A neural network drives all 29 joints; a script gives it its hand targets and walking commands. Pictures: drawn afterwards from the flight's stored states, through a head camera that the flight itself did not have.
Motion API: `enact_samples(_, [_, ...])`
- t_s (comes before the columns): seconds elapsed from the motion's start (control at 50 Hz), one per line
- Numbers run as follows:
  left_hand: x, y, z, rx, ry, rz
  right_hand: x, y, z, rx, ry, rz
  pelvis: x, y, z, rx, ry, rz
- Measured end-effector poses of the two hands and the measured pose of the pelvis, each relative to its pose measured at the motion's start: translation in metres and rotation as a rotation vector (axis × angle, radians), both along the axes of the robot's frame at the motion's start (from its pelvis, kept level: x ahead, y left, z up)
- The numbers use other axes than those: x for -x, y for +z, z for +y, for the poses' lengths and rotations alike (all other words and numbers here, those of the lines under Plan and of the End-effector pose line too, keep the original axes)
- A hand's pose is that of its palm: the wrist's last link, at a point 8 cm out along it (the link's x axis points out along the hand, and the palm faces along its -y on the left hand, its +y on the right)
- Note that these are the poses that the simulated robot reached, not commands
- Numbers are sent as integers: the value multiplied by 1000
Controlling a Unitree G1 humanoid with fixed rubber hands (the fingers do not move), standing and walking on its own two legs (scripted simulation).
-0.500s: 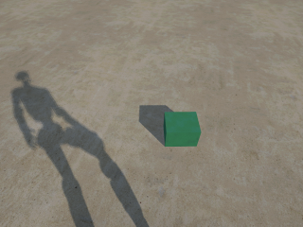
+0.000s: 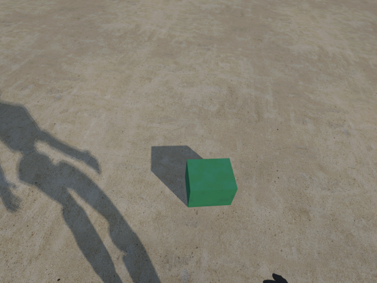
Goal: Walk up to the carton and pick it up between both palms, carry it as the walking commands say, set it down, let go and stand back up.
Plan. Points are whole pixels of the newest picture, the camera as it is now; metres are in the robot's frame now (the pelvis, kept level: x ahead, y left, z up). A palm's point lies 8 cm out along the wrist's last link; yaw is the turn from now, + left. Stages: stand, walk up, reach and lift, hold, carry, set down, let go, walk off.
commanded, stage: walk up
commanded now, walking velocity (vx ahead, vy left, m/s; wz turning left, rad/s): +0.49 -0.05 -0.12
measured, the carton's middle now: (208, 182) +0.80 -0.13 -0.67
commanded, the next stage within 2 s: none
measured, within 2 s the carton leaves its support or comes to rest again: neither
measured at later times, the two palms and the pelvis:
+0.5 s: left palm (126, 216) +0.32 +0.17 -0.12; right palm out of the picture +0.15 -0.28 -0.15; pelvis +0.21 -0.05 +0.00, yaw +0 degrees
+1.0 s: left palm (120, 215) +0.33 +0.20 -0.14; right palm (291, 223) +0.33 -0.27 -0.12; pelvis +0.31 -0.05 +0.02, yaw -1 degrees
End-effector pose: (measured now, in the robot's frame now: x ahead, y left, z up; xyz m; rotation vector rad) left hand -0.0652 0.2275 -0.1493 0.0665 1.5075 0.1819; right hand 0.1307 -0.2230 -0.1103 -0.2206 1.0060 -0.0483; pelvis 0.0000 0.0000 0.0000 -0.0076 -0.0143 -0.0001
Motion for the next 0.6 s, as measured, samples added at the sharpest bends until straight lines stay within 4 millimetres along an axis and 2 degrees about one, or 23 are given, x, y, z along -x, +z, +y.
enact_samples(0.04, [-39,0,14,-16,-35,-42,1,1,0,9,-30,24,-18,2,4,-7,-10,-4])
enact_samples(0.1, [-109,7,28,-37,-78,-143,14,1,-2,22,-83,111,-44,9,7,-16,-11,-5])
enact_samples(0.18, [-199,20,31,-43,-125,-263,40,1,-9,35,-151,255,-77,16,4,-14,-3,-3])
enact_samples(0.28, [-292,33,9,-25,-188,-346,63,-1,-22,25,-231,418,-118,19,-7,-13,-1,-3])
enact_samples(0.38, [-369,33,-26,-40,-240,-411,57,-19,-40,-15,-280,525,-169,5,-31,-35,2,4])
enact_samples(0.42, [-388,29,-38,-57,-232,-433,43,-31,-49,-22,-276,549,-184,-3,-39,-26,8,11])
enact_samples(0.46, [-394,29,-47,-58,-214,-427,17,-35,-56,-18,-258,532,-195,-3,-44,-12,10,10])
enact_samples(0.56, [-374,26,-58,-43,-145,-323,-72,-31,-64,-18,-207,386,-221,7,-48,2,-6,2])
enact_samples(0.6, [-364,26,-53,-61,-106,-289,-108,-26,-63,-16,-184,329,-231,11,-47,7,-6,3])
